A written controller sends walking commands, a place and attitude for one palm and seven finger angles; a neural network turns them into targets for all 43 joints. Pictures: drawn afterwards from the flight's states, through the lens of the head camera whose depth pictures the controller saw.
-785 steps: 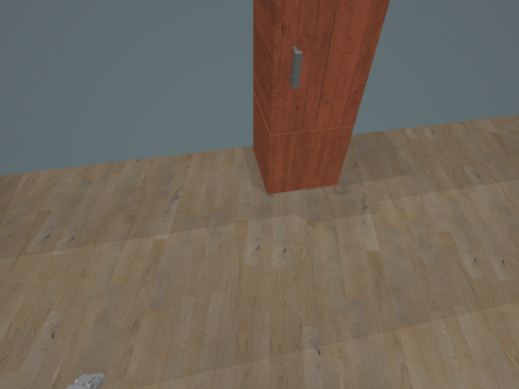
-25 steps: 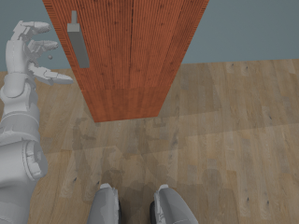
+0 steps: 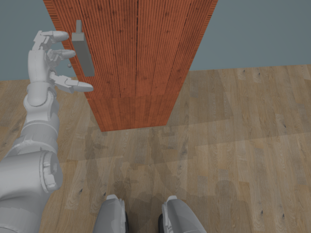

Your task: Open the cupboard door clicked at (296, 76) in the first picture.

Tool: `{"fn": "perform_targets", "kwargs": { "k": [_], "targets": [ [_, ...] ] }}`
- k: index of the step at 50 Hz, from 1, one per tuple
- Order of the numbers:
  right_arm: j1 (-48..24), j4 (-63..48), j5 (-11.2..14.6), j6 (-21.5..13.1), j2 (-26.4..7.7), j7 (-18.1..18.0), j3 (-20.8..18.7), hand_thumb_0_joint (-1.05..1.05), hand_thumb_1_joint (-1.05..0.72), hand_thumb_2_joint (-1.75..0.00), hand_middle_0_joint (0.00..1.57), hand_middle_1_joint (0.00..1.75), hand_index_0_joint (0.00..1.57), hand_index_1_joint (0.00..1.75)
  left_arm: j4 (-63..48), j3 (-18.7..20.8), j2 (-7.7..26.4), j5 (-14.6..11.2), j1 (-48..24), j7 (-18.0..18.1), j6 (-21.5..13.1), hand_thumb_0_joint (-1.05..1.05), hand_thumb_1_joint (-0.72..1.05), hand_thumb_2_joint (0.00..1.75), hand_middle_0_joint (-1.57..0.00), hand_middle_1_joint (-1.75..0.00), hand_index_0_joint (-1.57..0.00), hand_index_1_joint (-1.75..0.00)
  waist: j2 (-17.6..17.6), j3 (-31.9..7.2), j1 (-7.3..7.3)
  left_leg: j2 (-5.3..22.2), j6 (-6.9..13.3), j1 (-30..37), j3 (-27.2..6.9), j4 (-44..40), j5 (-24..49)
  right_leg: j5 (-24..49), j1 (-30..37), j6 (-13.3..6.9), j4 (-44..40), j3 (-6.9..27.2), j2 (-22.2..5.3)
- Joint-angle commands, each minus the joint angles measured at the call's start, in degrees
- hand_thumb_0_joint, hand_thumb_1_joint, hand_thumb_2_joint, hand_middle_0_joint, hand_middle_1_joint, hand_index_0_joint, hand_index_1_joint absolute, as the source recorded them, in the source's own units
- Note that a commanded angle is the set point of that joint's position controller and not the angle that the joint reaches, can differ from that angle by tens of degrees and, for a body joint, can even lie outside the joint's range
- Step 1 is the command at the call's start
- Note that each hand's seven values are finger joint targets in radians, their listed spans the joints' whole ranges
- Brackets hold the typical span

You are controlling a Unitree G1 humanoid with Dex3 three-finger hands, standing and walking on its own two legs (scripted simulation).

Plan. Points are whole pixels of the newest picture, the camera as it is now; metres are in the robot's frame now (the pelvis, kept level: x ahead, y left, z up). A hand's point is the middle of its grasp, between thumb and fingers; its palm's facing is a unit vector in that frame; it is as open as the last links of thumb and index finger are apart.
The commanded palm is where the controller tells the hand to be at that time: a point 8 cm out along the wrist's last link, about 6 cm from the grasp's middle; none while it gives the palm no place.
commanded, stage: slide the fingers in behind the handle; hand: left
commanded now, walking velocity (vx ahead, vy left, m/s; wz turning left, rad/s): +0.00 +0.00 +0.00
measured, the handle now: (84, 49) +0.57 +0.14 +0.06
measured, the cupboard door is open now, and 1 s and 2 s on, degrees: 0 0 1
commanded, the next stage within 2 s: close the thumb around the handle in 0.96 s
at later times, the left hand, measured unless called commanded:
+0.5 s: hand (94, 63) +0.52 +0.12 +0.06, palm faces +0.05 -1.00 -0.01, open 13.9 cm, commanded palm +0.50 +0.16 +0.06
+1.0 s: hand (94, 63) +0.52 +0.12 +0.06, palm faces +0.07 -1.00 -0.03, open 13.9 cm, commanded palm +0.49 +0.16 +0.06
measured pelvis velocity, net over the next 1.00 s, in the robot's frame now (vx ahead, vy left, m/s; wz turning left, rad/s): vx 0.00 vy -0.01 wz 0.01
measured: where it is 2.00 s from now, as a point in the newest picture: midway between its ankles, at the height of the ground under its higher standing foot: outside the picture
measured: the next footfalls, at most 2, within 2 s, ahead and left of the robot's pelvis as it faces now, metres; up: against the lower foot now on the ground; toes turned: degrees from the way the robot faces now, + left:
none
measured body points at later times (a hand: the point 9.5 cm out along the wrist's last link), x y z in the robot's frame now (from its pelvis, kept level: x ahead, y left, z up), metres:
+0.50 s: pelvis +0.00 -0.01 +0.00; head +0.14 +0.01 +0.42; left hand +0.51 +0.17 +0.06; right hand +0.00 -0.27 -0.12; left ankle +0.04 +0.10 -0.63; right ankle +0.00 -0.12 -0.63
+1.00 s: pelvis +0.00 -0.01 +0.00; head +0.14 +0.00 +0.42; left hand +0.51 +0.17 +0.06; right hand +0.00 -0.27 -0.12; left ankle +0.04 +0.10 -0.63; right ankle +0.00 -0.12 -0.63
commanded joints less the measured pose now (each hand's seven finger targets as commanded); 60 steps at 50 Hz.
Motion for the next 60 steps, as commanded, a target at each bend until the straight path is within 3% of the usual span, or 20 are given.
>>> {"fn": "perform_targets", "kwargs": {
  "k": [1, 6, 9, 11, 14, 16, 20, 24, 27, 31, 36, 39, 41, 44, 50, 51, 53, 56, 57, 60],
  "targets": [
    [10.22, -1.40, -0.60, -0.63, -10.74, -0.46, -4.09, 0.00, -0.90, -0.90, 0.20, 0.30, 0.20, 0.30, -13.12, -3.80, 5.52, 0.62, -28.17, -0.21, -4.74, 0.00, -0.50, 0.30, -0.30, -1.20, -0.30, -1.20, 8.55, -29.22, -2.97, -0.46, -0.88, 35.39, -5.77, -6.37, 22.81, 17.15, -0.31, -1.15, -7.83, 0.56, 1.69],
    [10.20, -1.49, -0.69, -0.41, -10.99, -0.44, -3.98, 0.00, -0.90, -0.90, 0.20, 0.30, 0.20, 0.30, -11.00, -1.00, 7.77, 0.60, -27.71, 2.04, -3.98, 0.00, -0.50, 0.30, -0.30, -1.20, -0.30, -1.20, 6.67, -29.44, -2.29, -1.01, -0.57, 32.24, -5.12, -6.06, 22.09, 17.93, 1.94, -1.01, -7.59, 0.92, 1.54],
    [9.97, -1.93, -0.88, -0.45, -10.65, -0.19, -3.53, 0.00, -0.90, -0.90, 0.20, 0.30, 0.20, 0.30, -9.21, -0.57, 8.24, 1.77, -28.66, 4.02, -3.63, 0.00, -0.50, 0.30, -0.30, -1.20, -0.30, -1.20, 5.68, -26.68, -2.49, -1.36, -0.26, 28.49, -4.57, -5.98, 19.34, 16.65, 2.35, -0.83, -7.51, 1.10, 1.51],
    [10.02, -2.25, -1.04, -0.50, -10.66, -0.20, -3.54, 0.00, -0.90, -0.90, 0.20, 0.30, 0.20, 0.30, -10.63, 0.14, 10.17, 2.99, -30.11, 4.90, -4.48, 0.00, -0.50, 0.30, -0.30, -1.20, -0.30, -1.20, 5.31, -28.60, -2.78, -1.49, 0.12, 27.68, -3.97, -5.20, 19.69, 17.96, 3.57, -0.55, -7.18, 1.80, 1.40],
    [9.85, -2.58, -0.94, -0.43, -10.22, 0.07, -3.63, 0.00, -0.90, -0.90, 0.20, 0.30, 0.20, 0.30, -10.73, -2.36, 6.99, 3.49, -28.58, 4.44, -4.76, 0.00, -0.50, 0.30, -0.30, -1.20, -0.30, -1.20, 5.08, -29.17, -2.77, -1.63, 0.07, 27.69, -3.67, -5.11, 19.55, 18.59, 4.36, -0.63, -7.38, 1.89, 1.41],
    [10.12, -2.32, -0.93, -0.35, -10.43, 0.02, -3.81, 0.00, -0.90, -0.90, 0.20, 0.30, 0.20, 0.30, -11.49, -2.48, 6.96, 2.99, -29.76, 3.94, -4.97, 0.00, -0.50, 0.30, -0.30, -1.20, -0.30, -1.20, 6.95, -30.03, -2.75, -1.47, -0.19, 29.53, -3.94, -5.22, 20.24, 18.70, 3.60, -0.82, -7.26, 1.80, 1.43],
    [10.16, -2.01, -0.82, -0.60, -10.32, 0.00, -4.17, 0.00, -0.90, -0.90, 0.20, 0.30, 0.20, 0.30, -12.24, -4.60, 2.79, 1.01, -30.59, 3.50, -4.64, 0.00, -0.50, 0.30, -0.30, -1.20, -0.30, -1.20, 6.90, -30.92, -3.33, -1.30, -0.38, 32.00, -4.56, -5.49, 20.45, 17.94, 2.26, -0.95, -7.52, 1.34, 1.55],
    [10.18, -1.90, -0.83, -0.64, -10.43, -0.08, -3.85, 0.00, -0.90, -0.90, 0.20, 0.30, 0.20, 0.30, -9.67, -0.87, 6.74, 1.37, -29.06, 5.58, -3.83, 0.00, -0.50, 0.30, -0.30, -1.20, -0.30, -1.20, 3.21, -28.47, -2.68, -1.82, 0.13, 25.82, -3.34, -5.41, 17.77, 18.00, 5.80, -0.47, -8.13, 2.16, 1.45],
    [10.16, -2.45, -1.09, -0.76, -10.08, 0.05, -3.71, 0.00, -0.90, -0.90, 0.20, 0.30, 0.20, 0.30, -9.91, 0.56, 8.44, 2.96, -28.37, 7.29, -4.45, 0.00, -0.50, 0.30, -0.30, -1.20, -0.30, -1.20, 3.39, -29.15, -1.82, -2.01, 0.23, 24.46, -2.75, -5.06, 18.06, 19.13, 6.89, -0.43, -7.47, 2.56, 1.33],
    [10.31, -2.27, -1.17, -0.84, -10.01, 0.30, -3.73, 0.00, -0.90, -0.90, 0.20, 0.30, 0.20, 0.30, -10.42, -1.54, 6.85, 3.88, -30.09, 7.36, -5.50, 0.00, -0.50, 0.30, -0.30, -1.20, -0.30, -1.20, 4.31, -28.11, -2.89, -1.82, 0.13, 25.16, -3.00, -5.09, 17.54, 18.30, 5.02, -0.46, -7.38, 2.39, 1.33],
    [10.38, -2.56, -0.90, -0.94, -10.22, 0.07, -3.94, 0.00, -0.90, -0.90, 0.20, 0.30, 0.20, 0.30, -10.92, -0.67, 7.38, 2.64, -29.06, 6.16, -5.46, 0.00, -0.50, 0.30, -0.30, -1.20, -0.30, -1.20, 4.27, -31.22, -2.04, -2.12, 0.15, 25.50, -2.66, -5.08, 18.30, 19.75, 7.57, -0.53, -7.46, 2.86, 1.32],
    [10.25, -2.21, -0.80, -0.95, -9.96, 0.16, -3.96, 0.00, -0.90, -0.90, 0.20, 0.30, 0.20, 0.30, -10.67, -1.91, 5.75, 2.32, -29.46, 5.85, -5.03, 0.00, -0.50, 0.30, -0.30, -1.20, -0.30, -1.20, 4.92, -29.60, -2.49, -2.01, 0.10, 25.85, -2.60, -5.16, 18.02, 19.34, 6.60, -0.47, -7.84, 2.66, 1.38],
    [10.35, -2.28, -0.87, -0.96, -10.17, 0.08, -4.06, 0.00, -0.90, -0.90, 0.20, 0.30, 0.20, 0.30, -11.63, -1.22, 6.36, 2.13, -29.04, 5.91, -5.35, 0.00, -0.50, 0.30, -0.30, -1.20, -0.30, -1.20, 4.98, -31.11, -2.04, -2.00, 0.02, 26.96, -2.84, -5.17, 19.16, 20.02, 6.78, -0.55, -7.53, 2.60, 1.39],
    [10.24, -2.16, -0.82, -0.89, -10.08, 0.03, -3.91, 0.00, -0.90, -0.90, 0.20, 0.30, 0.20, 0.30, -10.93, -1.25, 6.74, 2.32, -29.19, 6.13, -4.99, 0.00, -0.50, 0.30, -0.30, -1.20, -0.30, -1.20, 4.00, -29.05, -2.45, -2.02, 0.20, 24.90, -2.55, -5.20, 17.86, 19.49, 7.11, -0.37, -7.85, 2.80, 1.33],
    [10.35, -2.05, -0.99, -0.82, -10.01, 0.21, -4.23, 0.00, -0.90, -0.90, 0.20, 0.30, 0.20, 0.30, -12.23, -2.62, 4.16, 2.31, -28.43, 6.37, -5.86, 0.00, -0.50, 0.30, -0.30, -1.20, -0.30, -1.20, 5.50, -30.48, -2.28, -1.83, -0.10, 29.10, -3.12, -5.30, 21.18, 20.79, 5.15, -0.70, -7.23, 2.11, 1.42],
    [10.45, -2.03, -1.03, -0.67, -10.22, 0.22, -4.31, 0.00, -0.90, -0.90, 0.20, 0.30, 0.20, 0.30, -12.13, -1.14, 5.78, 2.32, -27.41, 6.55, -5.98, 0.00, -0.50, 0.30, -0.30, -1.20, -0.30, -1.20, 5.05, -31.05, -1.57, -1.78, -0.28, 29.26, -3.25, -5.31, 21.90, 21.31, 5.77, -0.73, -7.10, 2.03, 1.41],
    [10.02, -2.18, -0.89, -0.53, -10.09, 0.22, -4.30, 0.00, -0.90, -0.90, 0.20, 0.30, 0.20, 0.30, -12.07, -1.88, 4.96, 2.20, -27.17, 6.56, -5.83, 0.00, -0.50, 0.30, -0.30, -1.20, -0.30, -1.20, 4.30, -30.00, -1.90, -1.84, -0.18, 28.27, -2.87, -5.57, 20.71, 21.04, 6.37, -0.55, -7.62, 2.20, 1.40],
    [9.95, -1.97, -0.83, -0.52, -10.02, 0.24, -4.21, 0.00, -0.90, -0.90, 0.20, 0.30, 0.20, 0.30, -10.84, -3.59, 3.19, 2.58, -28.14, 6.65, -5.57, 0.00, -0.33, 0.37, -0.31, -1.22, -0.31, -1.22, 3.93, -28.21, -2.79, -1.89, -0.06, 27.61, -3.10, -5.60, 19.50, 19.86, 4.92, -0.47, -7.75, 2.06, 1.39],
    [10.04, -1.79, -0.88, -0.49, -10.28, 0.13, -4.32, 0.00, -0.90, -0.90, 0.20, 0.30, 0.20, 0.30, -11.06, -2.17, 5.07, 2.66, -28.48, 6.84, -5.60, 0.00, -0.28, 0.40, -0.32, -1.22, -0.32, -1.22, 3.85, -28.52, -2.57, -1.80, -0.07, 27.44, -3.14, -5.46, 19.14, 19.50, 5.03, -0.50, -7.76, 2.21, 1.37],
    [10.19, -1.95, -1.05, -0.60, -10.20, 0.11, -4.27, 0.00, -0.90, -0.90, 0.20, 0.30, 0.20, 0.30, -11.82, -2.31, 4.59, 2.61, -29.08, 7.07, -6.03, 0.00, -0.11, 0.47, -0.33, -1.24, -0.33, -1.24, 4.63, -29.67, -2.34, -1.88, -0.13, 28.54, -3.43, -5.49, 20.11, 19.79, 4.83, -0.74, -7.20, 2.03, 1.42]
  ]
}}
